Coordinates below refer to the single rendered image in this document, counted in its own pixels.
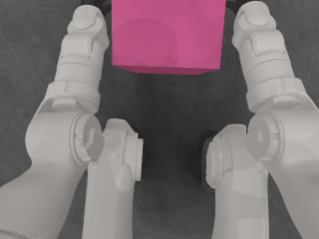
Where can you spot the robot right upper arm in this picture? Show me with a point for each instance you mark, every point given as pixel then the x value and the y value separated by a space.
pixel 287 143

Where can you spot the robot left upper arm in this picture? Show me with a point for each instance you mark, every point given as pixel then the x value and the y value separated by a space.
pixel 61 145

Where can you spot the left robot hand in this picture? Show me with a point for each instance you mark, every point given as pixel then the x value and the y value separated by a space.
pixel 99 4

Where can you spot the right robot hand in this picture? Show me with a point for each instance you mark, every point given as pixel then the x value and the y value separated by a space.
pixel 235 6

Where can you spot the right robot foot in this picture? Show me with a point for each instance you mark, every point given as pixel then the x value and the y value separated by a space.
pixel 205 139

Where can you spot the carton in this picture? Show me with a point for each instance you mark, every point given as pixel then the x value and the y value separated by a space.
pixel 168 37

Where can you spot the robot left forearm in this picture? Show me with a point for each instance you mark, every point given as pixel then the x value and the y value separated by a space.
pixel 79 69

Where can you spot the robot left shin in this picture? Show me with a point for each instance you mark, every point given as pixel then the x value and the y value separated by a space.
pixel 118 124

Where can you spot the robot right forearm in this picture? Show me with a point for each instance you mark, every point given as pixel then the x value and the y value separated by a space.
pixel 266 67

